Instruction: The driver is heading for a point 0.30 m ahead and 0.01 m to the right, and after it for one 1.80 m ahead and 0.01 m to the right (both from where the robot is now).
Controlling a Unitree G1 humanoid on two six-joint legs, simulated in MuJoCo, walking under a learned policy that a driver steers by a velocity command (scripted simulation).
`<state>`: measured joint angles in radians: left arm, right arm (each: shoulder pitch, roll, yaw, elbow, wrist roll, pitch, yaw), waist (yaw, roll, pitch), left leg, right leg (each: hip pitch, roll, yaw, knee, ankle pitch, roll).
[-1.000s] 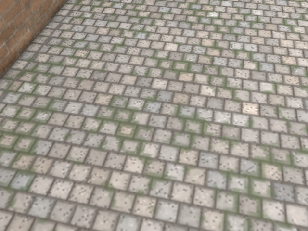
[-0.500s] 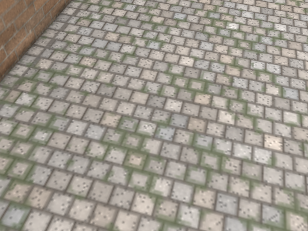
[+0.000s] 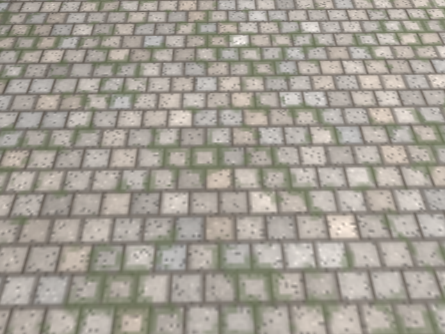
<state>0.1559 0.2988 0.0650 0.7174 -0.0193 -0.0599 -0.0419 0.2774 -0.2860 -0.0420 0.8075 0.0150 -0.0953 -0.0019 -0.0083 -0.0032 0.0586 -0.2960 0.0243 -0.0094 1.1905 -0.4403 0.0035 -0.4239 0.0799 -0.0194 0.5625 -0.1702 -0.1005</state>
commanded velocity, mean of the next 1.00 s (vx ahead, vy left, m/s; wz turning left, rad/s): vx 0.50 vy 0.00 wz -0.24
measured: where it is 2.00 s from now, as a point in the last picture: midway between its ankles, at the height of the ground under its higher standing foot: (249, 155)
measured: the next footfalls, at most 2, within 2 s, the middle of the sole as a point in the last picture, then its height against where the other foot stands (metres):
left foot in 0.36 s outside the picture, level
right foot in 0.88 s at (287, 270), level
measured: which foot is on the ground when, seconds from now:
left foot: up 0.00-0.34, down 0.36-0.88, up 0.90-1.00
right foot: down 0.00-0.38, up 0.40-0.86, down 0.88-1.00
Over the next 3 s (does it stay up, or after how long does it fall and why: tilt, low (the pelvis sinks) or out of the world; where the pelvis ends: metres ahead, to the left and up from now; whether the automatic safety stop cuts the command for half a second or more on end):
stays up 1.66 0.03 -0.01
